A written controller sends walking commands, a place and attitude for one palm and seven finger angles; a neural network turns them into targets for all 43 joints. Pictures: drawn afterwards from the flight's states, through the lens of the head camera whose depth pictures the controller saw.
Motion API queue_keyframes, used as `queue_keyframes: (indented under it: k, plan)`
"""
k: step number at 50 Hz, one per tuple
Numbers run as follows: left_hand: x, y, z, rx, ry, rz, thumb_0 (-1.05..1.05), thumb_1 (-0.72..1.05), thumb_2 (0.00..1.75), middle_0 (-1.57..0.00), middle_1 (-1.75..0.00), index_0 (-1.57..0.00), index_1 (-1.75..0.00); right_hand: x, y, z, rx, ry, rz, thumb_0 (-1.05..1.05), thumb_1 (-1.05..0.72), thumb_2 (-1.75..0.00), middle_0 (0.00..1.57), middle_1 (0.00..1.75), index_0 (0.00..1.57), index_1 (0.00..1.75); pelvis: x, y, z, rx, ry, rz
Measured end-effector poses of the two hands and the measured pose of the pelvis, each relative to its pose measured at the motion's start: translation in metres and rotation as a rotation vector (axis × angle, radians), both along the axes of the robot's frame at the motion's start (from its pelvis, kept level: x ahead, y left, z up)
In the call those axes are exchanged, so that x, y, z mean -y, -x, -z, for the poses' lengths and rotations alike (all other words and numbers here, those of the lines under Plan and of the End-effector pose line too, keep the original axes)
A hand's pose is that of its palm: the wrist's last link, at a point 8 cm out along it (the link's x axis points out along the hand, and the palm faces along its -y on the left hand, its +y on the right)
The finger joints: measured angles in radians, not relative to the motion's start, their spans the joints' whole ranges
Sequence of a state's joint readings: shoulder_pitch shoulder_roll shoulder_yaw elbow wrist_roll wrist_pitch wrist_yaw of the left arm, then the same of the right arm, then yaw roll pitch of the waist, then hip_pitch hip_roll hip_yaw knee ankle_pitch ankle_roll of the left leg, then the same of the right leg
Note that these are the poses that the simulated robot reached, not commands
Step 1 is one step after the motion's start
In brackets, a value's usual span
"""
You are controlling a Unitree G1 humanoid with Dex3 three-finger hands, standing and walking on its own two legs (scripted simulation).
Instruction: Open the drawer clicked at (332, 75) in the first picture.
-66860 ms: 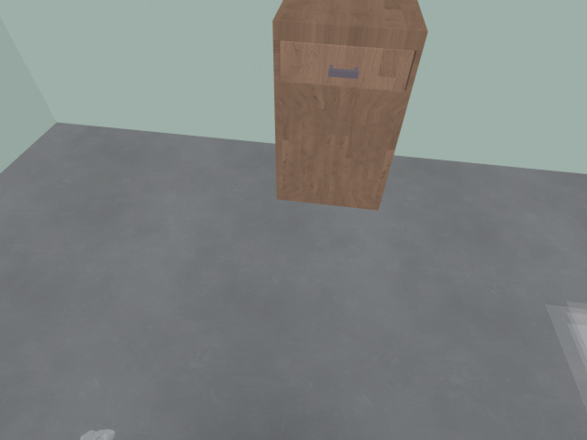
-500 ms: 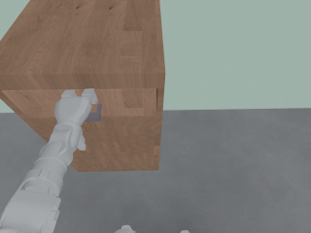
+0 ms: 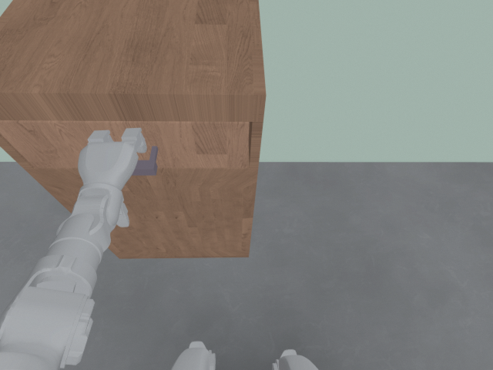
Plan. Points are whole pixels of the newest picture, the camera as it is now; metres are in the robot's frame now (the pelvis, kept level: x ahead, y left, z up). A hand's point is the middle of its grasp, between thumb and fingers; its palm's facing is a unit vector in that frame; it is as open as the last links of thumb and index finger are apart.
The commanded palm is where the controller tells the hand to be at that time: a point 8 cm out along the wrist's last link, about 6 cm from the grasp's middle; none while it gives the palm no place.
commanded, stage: lower the fingers behind the handle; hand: left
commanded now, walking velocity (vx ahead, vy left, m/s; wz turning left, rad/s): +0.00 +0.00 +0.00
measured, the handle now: (130, 159) +0.50 +0.23 -0.01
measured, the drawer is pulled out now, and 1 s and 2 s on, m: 0.00 0.00 0.00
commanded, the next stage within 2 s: lift the hand off the handle in 0.88 s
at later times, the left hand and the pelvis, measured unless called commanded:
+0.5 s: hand (122, 178) +0.45 +0.23 -0.01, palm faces -0.01 +0.02 -1.00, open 13.8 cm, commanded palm +0.43 +0.22 +0.01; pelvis -0.03 +0.00 -0.02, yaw +0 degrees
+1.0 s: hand (123, 180) +0.44 +0.23 -0.01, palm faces -0.02 +0.02 -1.00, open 13.8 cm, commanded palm +0.43 +0.21 +0.01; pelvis -0.03 +0.01 -0.03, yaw +0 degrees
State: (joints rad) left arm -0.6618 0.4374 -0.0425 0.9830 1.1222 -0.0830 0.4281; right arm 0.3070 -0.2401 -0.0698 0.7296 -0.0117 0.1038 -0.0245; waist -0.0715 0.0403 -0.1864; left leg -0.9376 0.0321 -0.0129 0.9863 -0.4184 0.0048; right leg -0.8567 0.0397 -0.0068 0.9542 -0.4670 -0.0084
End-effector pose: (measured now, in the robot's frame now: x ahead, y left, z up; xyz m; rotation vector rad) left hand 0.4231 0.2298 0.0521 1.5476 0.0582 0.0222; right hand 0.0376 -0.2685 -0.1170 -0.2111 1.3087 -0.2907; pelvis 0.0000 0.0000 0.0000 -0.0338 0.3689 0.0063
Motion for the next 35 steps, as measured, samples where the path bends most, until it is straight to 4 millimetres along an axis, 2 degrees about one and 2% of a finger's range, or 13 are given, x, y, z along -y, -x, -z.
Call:
queue_keyframes:
  k: [11,21,35]
  plan:
    - [0.003,-0.004,0.0,-0.02,-0.024,-0.025,0.0,-0.49,0.3,-0.35,-1.32,-0.32,-1.22,-0.009,0.018,0.006,-0.013,-0.017,0.008,0.0,-0.91,-0.9,0.2,0.3,0.2,0.3,-0.002,0.011,0.005,-0.007,0.0,0.005]
    - [0.002,-0.004,0.003,0.004,-0.035,-0.005,0.0,-0.49,0.3,-0.33,-1.37,-0.32,-1.21,-0.008,0.034,0.015,-0.016,-0.001,-0.001,0.0,-0.91,-0.9,0.2,0.3,0.2,0.3,-0.003,0.023,0.018,-0.026,0.004,0.003]
    - [0.004,-0.002,0.006,0.009,-0.049,-0.017,0.0,-0.49,0.3,-0.28,-1.39,-0.32,-1.2,-0.011,0.045,0.024,-0.01,-0.003,0.0,0.0,-0.91,-0.9,0.2,0.3,0.2,0.3,-0.006,0.035,0.026,-0.033,0.006,0.003]
